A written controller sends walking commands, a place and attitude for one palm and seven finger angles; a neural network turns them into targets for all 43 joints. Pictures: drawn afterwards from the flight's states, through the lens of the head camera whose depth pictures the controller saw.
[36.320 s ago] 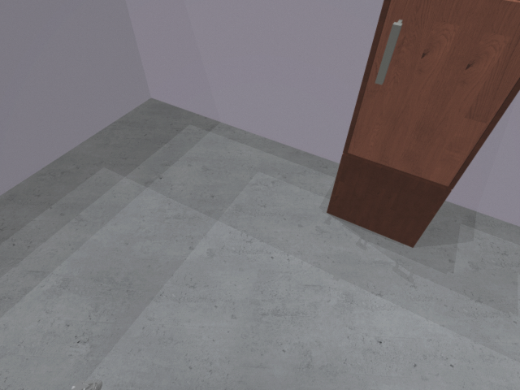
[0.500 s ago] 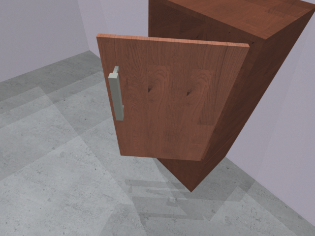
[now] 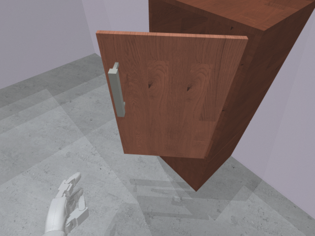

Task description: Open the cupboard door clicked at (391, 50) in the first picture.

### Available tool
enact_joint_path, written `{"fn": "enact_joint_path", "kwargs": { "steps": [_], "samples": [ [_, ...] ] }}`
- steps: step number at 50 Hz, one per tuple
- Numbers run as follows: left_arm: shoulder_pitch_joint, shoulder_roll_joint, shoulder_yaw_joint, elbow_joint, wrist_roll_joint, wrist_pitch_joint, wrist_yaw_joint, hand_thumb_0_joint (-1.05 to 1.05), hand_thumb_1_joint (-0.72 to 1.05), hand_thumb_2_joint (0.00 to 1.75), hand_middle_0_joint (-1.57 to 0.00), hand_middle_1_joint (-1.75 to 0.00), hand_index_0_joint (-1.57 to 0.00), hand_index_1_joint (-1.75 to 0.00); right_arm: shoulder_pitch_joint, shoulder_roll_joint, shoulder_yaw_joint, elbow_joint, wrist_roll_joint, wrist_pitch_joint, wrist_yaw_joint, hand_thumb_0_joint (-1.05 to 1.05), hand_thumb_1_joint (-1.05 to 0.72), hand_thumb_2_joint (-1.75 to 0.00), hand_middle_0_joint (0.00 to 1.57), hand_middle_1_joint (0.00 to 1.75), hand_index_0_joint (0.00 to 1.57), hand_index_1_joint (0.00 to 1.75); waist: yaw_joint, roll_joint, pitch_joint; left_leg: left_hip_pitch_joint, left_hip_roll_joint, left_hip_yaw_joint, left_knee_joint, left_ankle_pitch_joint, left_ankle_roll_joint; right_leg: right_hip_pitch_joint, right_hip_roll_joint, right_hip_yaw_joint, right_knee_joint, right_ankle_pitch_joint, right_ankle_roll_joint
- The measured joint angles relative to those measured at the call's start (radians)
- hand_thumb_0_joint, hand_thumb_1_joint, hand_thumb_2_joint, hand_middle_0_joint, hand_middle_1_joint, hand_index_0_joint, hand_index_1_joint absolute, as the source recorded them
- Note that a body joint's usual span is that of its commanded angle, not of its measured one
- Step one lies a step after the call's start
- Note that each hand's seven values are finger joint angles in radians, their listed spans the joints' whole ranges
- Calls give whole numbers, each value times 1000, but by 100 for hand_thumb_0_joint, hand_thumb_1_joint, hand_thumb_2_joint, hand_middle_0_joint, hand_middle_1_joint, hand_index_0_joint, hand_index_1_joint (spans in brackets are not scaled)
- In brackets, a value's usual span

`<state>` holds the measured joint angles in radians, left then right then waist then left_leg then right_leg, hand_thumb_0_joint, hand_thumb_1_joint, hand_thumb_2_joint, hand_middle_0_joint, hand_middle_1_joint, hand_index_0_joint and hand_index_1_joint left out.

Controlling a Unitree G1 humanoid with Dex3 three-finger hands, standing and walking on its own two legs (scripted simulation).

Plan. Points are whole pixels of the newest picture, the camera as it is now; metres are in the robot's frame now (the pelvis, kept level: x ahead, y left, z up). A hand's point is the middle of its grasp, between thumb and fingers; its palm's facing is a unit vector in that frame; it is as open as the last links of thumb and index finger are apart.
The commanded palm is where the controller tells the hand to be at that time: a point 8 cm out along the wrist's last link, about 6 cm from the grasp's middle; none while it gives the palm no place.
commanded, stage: raise the hand with hooked fingers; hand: left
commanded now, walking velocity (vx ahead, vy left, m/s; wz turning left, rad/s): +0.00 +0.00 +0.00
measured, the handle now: (118, 90) +0.51 +0.14 +0.09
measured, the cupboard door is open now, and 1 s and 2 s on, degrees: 44 44 44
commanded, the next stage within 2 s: move the hooked fingers beside the handle in 1.92 s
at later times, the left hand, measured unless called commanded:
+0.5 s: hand (84, 202) +0.20 +0.18 +0.01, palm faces -0.04 -1.00 -0.08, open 10.1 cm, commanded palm +0.17 +0.24 +0.01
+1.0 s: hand (60, 174) +0.25 +0.24 +0.06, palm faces +0.00 -1.00 -0.06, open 13.1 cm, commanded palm +0.22 +0.29 +0.07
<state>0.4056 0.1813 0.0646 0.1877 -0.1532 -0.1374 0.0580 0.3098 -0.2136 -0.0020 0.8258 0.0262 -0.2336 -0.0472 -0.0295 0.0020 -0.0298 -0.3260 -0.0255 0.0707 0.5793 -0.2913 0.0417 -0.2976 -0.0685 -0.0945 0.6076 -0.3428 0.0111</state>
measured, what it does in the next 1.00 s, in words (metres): stands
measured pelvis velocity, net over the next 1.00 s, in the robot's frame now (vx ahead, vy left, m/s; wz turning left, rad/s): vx -0.01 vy -0.01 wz -0.01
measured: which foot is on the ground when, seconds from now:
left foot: down 0.00-1.00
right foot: down 0.00-1.00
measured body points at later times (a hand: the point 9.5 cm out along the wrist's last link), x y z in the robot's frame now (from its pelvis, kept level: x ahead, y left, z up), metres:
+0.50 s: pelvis -0.03 -0.04 -0.05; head +0.02 -0.04 +0.40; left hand +0.20 +0.24 +0.01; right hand +0.15 -0.27 -0.13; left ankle +0.01 +0.09 -0.73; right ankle -0.02 -0.12 -0.73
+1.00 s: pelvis -0.01 -0.01 -0.02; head +0.01 +0.00 +0.43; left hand +0.24 +0.29 +0.07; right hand +0.15 -0.26 -0.08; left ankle +0.01 +0.09 -0.73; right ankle -0.02 -0.12 -0.73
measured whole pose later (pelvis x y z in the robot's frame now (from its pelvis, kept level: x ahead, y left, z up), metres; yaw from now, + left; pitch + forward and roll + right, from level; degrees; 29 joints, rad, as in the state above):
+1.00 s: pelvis -0.01 -0.01 -0.02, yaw -1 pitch +6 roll -1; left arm 0.14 0.36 0.35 0.19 -0.35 -0.26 -0.42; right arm 0.25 -0.28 0.03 0.60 0.05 -0.28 -0.09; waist 0.00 0.01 -0.06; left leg -0.52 0.03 0.05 0.79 -0.38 0.03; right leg -0.46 -0.02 -0.10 0.75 -0.39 -0.01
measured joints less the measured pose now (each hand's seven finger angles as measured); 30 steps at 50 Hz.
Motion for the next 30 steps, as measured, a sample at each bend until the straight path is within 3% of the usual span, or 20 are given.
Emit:
{"fn": "enact_joint_path", "kwargs": {
  "steps": [2, 5, 7, 10, 13, 16, 18, 21, 25, 30],
  "samples": [
    [-61, 2, 43, -12, -25, -141, -69, 1, 84, 86, -20, -35, -20, -35, -43, -13, -10, -58, -10, -9, 15, 2, -91, -89, 20, 30, 20, 30, -6, 1, -39, -97, 15, 4, 86, -29, -7, -98, 8, 5, 81, -24, -10],
    [-114, 13, 90, 13, -64, -348, -233, 1, 78, 84, -20, -39, -20, -39, -109, -25, -30, -150, -15, -16, 45, 1, -91, -89, 20, 30, 20, 30, -5, -16, -83, -253, 40, 12, 239, -83, -18, -261, 21, 17, 236, -77, -28],
    [-114, 26, 106, 27, -82, -403, -338, 0, 73, 82, -20, -41, -21, -42, -140, -39, -42, -216, -8, -12, 56, 1, -91, -89, 20, 30, 20, 30, 1, -25, -92, -332, 52, 12, 328, -117, -26, -342, 27, 19, 326, -111, -37],
    [-72, 39, 124, 22, -120, -353, -416, 0, 66, 79, -21, -46, -22, -46, -163, -58, -49, -293, 8, 6, 41, 1, -91, -89, 20, 30, 20, 30, 19, -35, -94, -401, 62, 2, 413, -149, -34, -408, 31, 12, 412, -149, -49],
    [-19, 45, 155, -13, -136, -296, -397, 1, 59, 76, -22, -50, -22, -50, -159, -64, -50, -328, 12, 12, 14, 1, -91, -89, 20, 30, 20, 30, 40, -32, -88, -428, 72, -25, 455, -166, -46, -420, 40, -13, 438, -166, -62],
    [3, 58, 179, -71, -138, -306, -366, 1, 52, 74, -23, -54, -23, -55, -143, -59, -36, -318, 9, 0, -9, 1, -91, -89, 20, 30, 20, 30, 58, -21, -78, -438, 79, -59, 471, -170, -54, -408, 50, -46, 431, -169, -71],
    [-17, 74, 187, -90, -145, -329, -378, 1, 47, 72, -23, -57, -23, -58, -134, -53, -16, -294, 10, -11, -19, 1, -91, -89, 20, 30, 20, 30, 64, -11, -71, -444, 83, -78, 476, -169, -58, -401, 56, -65, 422, -167, -76],
    [-89, 106, 193, -79, -162, -318, -432, 1, 40, 69, -23, -62, -23, -62, -124, -39, 16, -253, 14, -19, -29, 1, -90, -89, 20, 30, 20, 30, 61, 7, -57, -443, 87, -96, 469, -161, -63, -389, 63, -81, 402, -157, -81],
    [-167, 150, 215, -26, -185, -223, -495, 1, 31, 65, -24, -68, -24, -68, -98, -15, 44, -218, 19, -13, -35, 1, -90, -89, 20, 30, 20, 30, 39, 22, -47, -410, 90, -86, 420, -141, -65, -363, 67, -72, 357, -135, -79],
    [-169, 155, 266, -2, -216, -166, -489, 1, 19, 60, -25, -75, -25, -76, -44, -12, 40, -205, 17, -15, -30, 2, -90, -89, 20, 30, 20, 30, 12, 30, -53, -347, 86, -49, 337, -115, -58, -322, 66, -38, 291, -105, -66]
  ]
}}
